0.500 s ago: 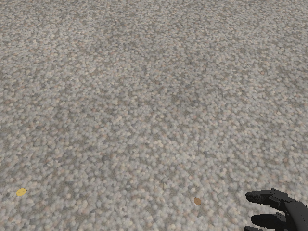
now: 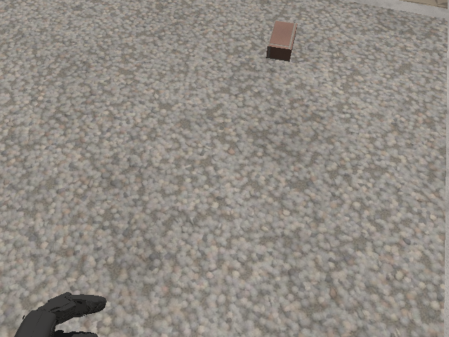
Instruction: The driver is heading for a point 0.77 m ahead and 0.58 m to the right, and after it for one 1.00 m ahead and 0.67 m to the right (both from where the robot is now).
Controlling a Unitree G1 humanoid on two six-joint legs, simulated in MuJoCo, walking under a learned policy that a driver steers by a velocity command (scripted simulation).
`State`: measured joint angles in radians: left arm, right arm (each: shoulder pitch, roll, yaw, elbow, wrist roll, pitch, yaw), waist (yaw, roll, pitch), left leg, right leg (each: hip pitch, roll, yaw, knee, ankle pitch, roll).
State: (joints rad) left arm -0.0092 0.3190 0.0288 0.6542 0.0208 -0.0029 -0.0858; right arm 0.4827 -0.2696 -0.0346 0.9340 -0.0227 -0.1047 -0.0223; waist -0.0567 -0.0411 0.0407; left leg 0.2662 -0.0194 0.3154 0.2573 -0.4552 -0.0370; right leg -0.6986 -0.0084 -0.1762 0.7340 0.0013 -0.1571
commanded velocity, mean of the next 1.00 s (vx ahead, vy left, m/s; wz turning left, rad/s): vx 1.00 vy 0.00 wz -0.98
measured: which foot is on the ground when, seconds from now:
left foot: down 0.00-0.04, up 0.06-0.42, down 0.44-0.90, up 0.92-1.00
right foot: up 0.00-0.02, down 0.04-0.44, up 0.46-0.88, down 0.90-1.00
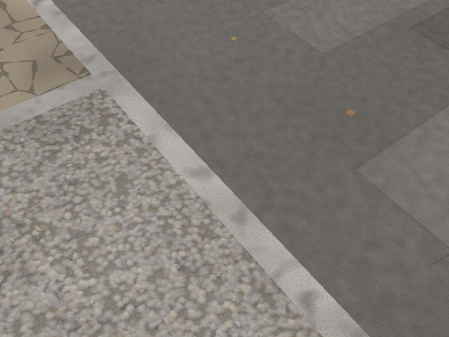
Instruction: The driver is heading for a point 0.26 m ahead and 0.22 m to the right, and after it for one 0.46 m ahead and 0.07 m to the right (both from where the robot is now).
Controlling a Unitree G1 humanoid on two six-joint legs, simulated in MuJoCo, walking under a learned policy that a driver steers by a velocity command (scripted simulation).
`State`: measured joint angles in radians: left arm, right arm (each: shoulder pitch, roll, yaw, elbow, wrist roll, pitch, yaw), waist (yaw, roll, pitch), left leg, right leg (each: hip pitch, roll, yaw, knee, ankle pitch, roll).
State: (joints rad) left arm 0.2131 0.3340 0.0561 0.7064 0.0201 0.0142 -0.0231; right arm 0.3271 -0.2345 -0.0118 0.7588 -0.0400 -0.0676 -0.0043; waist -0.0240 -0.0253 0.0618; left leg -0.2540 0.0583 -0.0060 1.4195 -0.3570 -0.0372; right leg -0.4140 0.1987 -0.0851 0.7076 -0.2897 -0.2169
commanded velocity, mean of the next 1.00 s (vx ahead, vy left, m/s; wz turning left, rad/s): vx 0.35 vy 0.00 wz -0.27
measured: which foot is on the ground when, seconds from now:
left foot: up 0.00-0.28, down 0.30-1.00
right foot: down 0.00-0.30, up 0.32-0.66, down 0.68-1.00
